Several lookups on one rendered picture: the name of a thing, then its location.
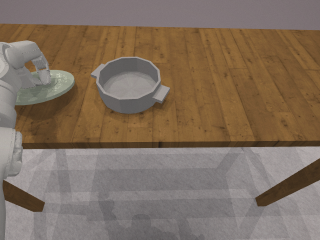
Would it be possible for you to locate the lid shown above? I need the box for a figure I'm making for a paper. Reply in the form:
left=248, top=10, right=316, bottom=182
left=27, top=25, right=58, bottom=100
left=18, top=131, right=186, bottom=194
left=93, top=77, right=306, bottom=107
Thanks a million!
left=15, top=70, right=75, bottom=106

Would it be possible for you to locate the robot left hand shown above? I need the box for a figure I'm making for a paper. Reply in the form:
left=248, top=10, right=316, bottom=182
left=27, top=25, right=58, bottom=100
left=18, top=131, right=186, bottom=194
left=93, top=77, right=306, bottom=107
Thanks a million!
left=9, top=40, right=51, bottom=89

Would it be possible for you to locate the robot left forearm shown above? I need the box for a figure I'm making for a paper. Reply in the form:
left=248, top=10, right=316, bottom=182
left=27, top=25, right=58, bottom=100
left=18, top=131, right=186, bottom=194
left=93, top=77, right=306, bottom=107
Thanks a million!
left=0, top=42, right=25, bottom=129

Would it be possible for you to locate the pot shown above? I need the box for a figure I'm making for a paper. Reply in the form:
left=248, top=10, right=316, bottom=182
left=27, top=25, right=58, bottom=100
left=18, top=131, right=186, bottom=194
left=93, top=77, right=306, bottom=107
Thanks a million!
left=90, top=56, right=170, bottom=114

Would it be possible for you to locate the knob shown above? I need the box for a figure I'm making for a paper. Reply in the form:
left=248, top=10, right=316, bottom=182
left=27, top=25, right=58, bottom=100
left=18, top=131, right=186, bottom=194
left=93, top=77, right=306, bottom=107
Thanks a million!
left=31, top=71, right=41, bottom=81

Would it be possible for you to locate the robot left upper arm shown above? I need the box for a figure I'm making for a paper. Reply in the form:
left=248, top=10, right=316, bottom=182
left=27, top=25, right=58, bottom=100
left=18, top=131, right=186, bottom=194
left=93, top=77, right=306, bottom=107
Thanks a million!
left=0, top=127, right=23, bottom=240

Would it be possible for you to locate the table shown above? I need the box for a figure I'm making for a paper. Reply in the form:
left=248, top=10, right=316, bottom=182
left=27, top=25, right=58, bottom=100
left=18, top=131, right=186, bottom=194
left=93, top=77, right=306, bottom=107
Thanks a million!
left=0, top=23, right=320, bottom=212

